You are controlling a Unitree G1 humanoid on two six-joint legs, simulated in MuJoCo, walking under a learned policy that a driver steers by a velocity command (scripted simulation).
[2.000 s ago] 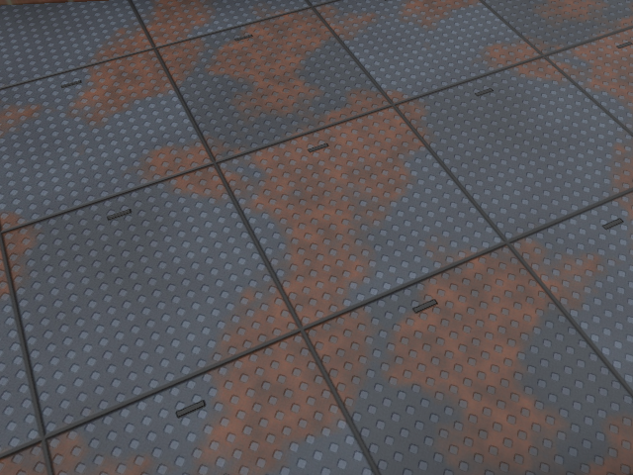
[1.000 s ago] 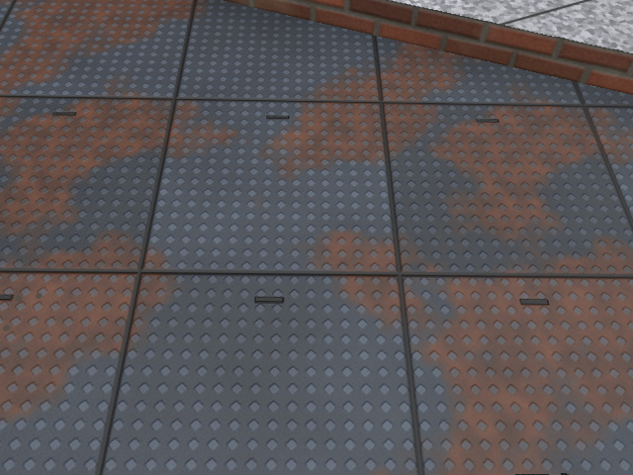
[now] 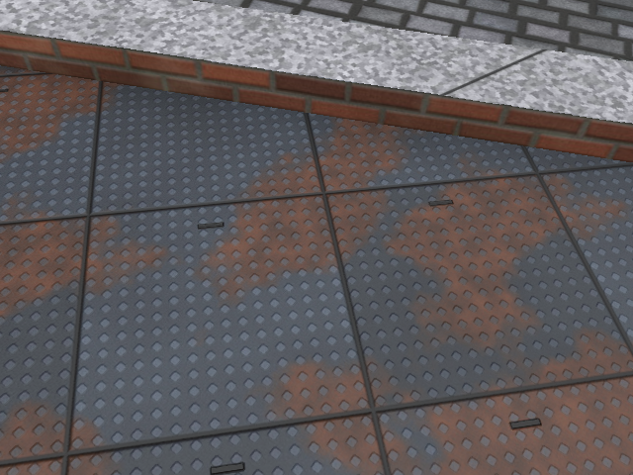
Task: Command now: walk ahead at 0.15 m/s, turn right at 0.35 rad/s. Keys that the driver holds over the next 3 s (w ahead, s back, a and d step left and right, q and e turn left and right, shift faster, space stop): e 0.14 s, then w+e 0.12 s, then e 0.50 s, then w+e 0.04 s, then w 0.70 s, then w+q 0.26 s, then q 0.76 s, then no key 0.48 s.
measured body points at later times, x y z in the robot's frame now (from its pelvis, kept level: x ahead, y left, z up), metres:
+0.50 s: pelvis +0.11 -0.06 +0.00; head +0.16 -0.10 +0.44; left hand +0.33 +0.17 -0.10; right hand +0.15 -0.38 -0.13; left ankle +0.10 +0.09 -0.66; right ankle +0.09 -0.15 -0.74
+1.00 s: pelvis +0.22 -0.07 +0.00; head +0.25 -0.06 +0.45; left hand +0.50 +0.09 -0.10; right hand +0.14 -0.35 -0.11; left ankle +0.28 +0.03 -0.74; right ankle +0.13 -0.18 -0.68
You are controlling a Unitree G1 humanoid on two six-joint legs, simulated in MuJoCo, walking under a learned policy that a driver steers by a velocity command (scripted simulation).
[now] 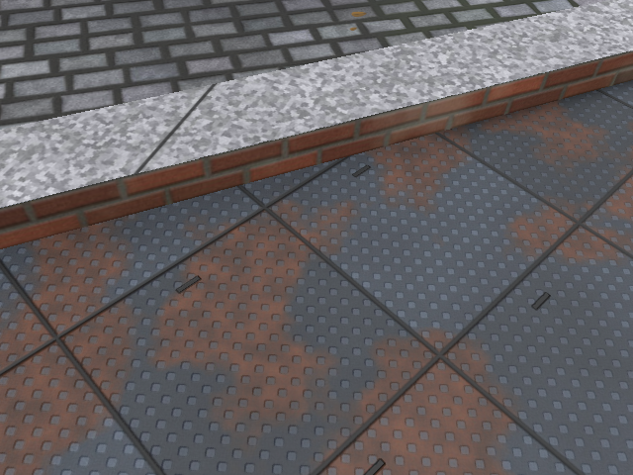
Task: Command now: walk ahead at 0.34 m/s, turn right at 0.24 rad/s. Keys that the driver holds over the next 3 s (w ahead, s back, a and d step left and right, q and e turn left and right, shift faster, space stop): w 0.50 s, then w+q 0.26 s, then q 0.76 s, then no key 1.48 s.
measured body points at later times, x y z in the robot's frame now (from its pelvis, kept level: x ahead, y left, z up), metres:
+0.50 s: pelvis +0.20 -0.07 +0.00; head +0.22 -0.08 +0.45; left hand +0.25 +0.21 -0.11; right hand +0.34 -0.34 -0.11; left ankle +0.30 +0.10 -0.68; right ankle +0.14 -0.16 -0.75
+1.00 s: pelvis +0.46 -0.01 +0.00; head +0.51 +0.01 +0.44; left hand +0.59 +0.29 -0.10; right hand +0.62 -0.28 -0.11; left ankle +0.48 +0.06 -0.75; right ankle +0.58 -0.17 -0.67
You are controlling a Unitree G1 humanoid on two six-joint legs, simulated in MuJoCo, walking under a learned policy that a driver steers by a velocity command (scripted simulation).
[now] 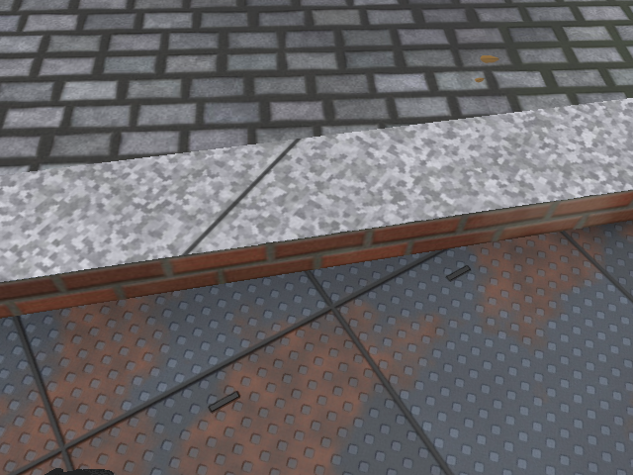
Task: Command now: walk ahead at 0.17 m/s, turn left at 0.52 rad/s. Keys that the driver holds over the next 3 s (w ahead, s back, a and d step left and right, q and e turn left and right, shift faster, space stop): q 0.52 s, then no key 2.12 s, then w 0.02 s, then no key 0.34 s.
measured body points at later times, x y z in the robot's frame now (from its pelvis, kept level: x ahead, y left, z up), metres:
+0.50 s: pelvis +0.11 -0.04 +0.00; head +0.15 -0.03 +0.44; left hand +0.18 +0.27 -0.09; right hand +0.33 -0.27 -0.11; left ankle +0.06 +0.10 -0.68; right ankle +0.19 -0.14 -0.74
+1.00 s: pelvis +0.09 +0.01 -0.01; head +0.10 +0.03 +0.44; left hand +0.09 +0.31 -0.12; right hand +0.35 -0.14 -0.10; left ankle +0.06 +0.09 -0.74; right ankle +0.14 -0.13 -0.74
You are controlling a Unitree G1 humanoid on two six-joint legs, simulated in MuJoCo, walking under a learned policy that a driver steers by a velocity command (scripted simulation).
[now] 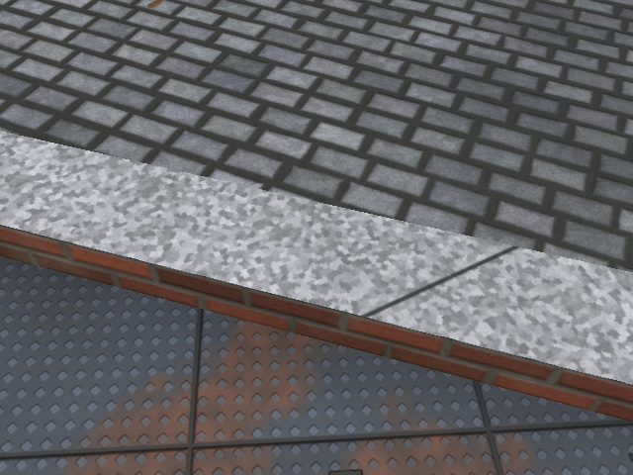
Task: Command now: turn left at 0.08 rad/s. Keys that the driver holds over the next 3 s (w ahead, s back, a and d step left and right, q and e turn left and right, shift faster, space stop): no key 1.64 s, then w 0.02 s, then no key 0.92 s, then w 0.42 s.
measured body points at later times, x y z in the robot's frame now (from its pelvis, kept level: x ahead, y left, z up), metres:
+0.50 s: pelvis +0.00 -0.02 +0.00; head +0.00 -0.01 +0.45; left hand +0.08 +0.24 -0.13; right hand +0.09 -0.28 -0.13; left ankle +0.01 +0.09 -0.74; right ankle -0.01 -0.15 -0.74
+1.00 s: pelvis +0.00 -0.02 +0.00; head +0.00 -0.01 +0.45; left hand +0.03 +0.24 -0.15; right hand +0.06 -0.27 -0.14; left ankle +0.01 +0.09 -0.74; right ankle -0.01 -0.15 -0.74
